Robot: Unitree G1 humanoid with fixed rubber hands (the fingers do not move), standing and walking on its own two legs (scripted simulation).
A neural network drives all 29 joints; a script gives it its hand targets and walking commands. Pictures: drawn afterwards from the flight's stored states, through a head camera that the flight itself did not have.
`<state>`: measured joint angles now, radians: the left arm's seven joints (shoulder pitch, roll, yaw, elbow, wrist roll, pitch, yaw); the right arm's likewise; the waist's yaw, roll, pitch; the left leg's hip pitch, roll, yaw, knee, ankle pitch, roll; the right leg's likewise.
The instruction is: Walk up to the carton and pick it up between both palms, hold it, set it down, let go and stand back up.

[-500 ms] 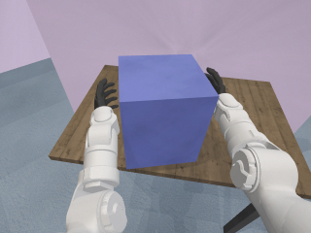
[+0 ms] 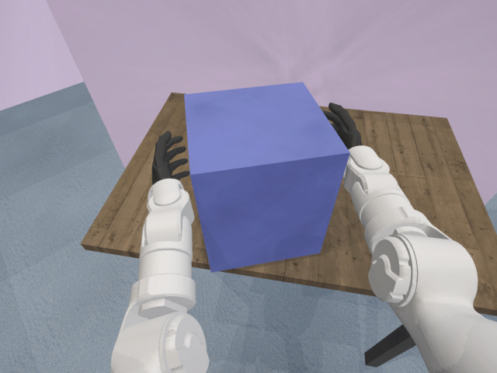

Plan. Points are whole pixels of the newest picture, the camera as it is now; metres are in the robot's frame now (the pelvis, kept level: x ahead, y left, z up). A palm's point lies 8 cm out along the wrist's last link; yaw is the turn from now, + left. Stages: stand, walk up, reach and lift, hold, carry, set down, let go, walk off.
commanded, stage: set down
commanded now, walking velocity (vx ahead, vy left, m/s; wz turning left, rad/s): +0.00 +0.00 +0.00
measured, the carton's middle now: (256, 178) +0.44 +0.07 +0.07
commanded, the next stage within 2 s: none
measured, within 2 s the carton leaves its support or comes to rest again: neither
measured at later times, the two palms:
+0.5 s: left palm (166, 184) +0.36 +0.21 +0.11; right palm (347, 153) +0.47 -0.07 +0.13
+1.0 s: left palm (166, 186) +0.36 +0.21 +0.10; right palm (348, 156) +0.47 -0.07 +0.12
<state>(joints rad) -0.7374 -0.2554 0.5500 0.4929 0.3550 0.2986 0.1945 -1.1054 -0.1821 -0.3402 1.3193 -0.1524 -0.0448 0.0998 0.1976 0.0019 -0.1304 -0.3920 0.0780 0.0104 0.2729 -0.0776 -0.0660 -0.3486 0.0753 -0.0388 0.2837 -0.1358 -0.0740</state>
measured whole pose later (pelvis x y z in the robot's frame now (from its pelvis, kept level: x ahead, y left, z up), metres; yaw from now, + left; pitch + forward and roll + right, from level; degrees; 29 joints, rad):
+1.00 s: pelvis +0.00 +0.00 +0.00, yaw +0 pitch +10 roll +0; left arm -0.72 -0.29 0.60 0.48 0.45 0.21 0.16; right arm -1.03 -0.13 -0.52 1.22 -0.27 -0.10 0.15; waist 0.19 -0.03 -0.09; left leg -0.35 0.08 0.05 0.26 -0.07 -0.06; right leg -0.33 0.06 -0.07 0.31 -0.15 -0.08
